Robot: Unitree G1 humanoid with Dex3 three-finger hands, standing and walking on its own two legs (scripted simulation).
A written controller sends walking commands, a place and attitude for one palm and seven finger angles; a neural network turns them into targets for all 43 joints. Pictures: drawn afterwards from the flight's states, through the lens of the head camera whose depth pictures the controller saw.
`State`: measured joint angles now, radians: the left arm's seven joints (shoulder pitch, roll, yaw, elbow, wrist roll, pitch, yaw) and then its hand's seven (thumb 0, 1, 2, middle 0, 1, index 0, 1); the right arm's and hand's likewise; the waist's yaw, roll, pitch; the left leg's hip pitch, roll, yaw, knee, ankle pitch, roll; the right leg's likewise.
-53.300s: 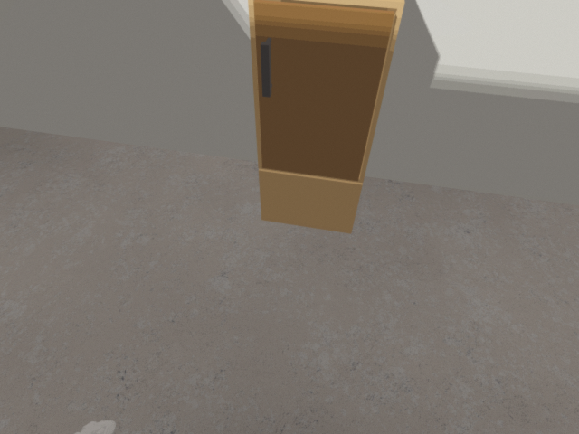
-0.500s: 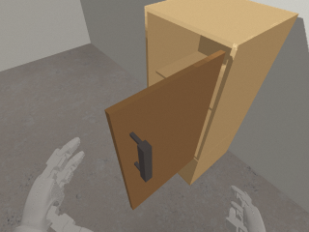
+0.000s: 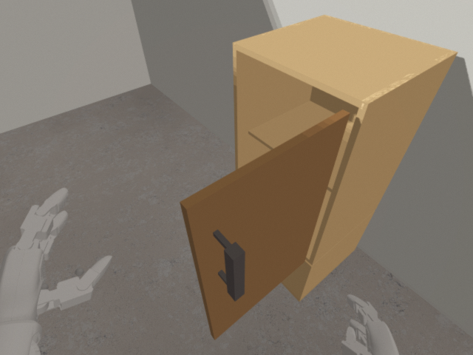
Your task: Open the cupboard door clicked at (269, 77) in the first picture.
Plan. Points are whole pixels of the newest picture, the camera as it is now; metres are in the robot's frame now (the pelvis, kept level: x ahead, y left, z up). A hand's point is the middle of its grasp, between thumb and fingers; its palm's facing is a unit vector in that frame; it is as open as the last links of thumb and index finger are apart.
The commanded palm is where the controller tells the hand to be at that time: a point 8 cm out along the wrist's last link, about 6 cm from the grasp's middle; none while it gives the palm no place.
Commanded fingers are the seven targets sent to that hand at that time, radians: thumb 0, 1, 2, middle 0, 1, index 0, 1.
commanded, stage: draw the hand back to the body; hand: left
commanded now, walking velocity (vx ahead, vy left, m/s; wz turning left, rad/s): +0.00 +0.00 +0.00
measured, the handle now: (227, 265) +0.28 +0.06 +0.00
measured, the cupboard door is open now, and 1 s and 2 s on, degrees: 90 90 90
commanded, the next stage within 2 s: step back with the hand held close in 0.54 s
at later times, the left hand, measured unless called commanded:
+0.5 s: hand (76, 262) +0.18 +0.23 +0.15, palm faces +0.43 -0.82 -0.39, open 7.5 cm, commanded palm +0.13 +0.27 +0.17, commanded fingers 0.00 0.90 0.90 -0.20 -0.30 -0.20 -0.30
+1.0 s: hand (81, 262) +0.18 +0.23 +0.15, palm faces +0.31 -0.80 -0.51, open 7.4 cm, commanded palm +0.13 +0.27 +0.18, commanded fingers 0.00 0.90 0.90 -0.20 -0.30 -0.20 -0.30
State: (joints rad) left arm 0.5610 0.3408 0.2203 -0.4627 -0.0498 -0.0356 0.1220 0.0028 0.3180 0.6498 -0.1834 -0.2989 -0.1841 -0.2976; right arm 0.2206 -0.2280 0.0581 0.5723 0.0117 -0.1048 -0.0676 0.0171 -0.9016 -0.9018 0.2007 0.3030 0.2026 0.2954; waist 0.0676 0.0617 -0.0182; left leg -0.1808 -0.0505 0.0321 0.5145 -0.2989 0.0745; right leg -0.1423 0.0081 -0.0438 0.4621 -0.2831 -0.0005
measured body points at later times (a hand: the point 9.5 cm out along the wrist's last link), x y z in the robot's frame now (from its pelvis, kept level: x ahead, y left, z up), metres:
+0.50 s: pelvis -0.01 -0.03 +0.01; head -0.03 -0.04 +0.46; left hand +0.15 +0.27 +0.18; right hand +0.18 -0.25 -0.08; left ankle -0.01 +0.06 -0.74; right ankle -0.02 -0.12 -0.74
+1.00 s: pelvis -0.03 -0.02 +0.00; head -0.01 -0.03 +0.45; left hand +0.16 +0.27 +0.18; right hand +0.14 -0.28 -0.08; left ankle -0.01 +0.06 -0.74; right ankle -0.02 -0.12 -0.74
